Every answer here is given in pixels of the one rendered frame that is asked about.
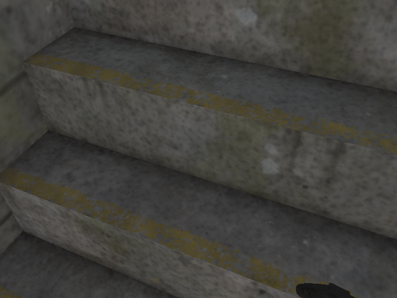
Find right robot hand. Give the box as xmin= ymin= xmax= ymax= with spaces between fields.
xmin=296 ymin=283 xmax=355 ymax=298

